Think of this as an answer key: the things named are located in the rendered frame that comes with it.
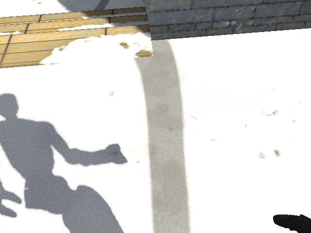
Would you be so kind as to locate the robot right hand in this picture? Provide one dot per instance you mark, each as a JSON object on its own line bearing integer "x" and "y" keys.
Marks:
{"x": 300, "y": 224}

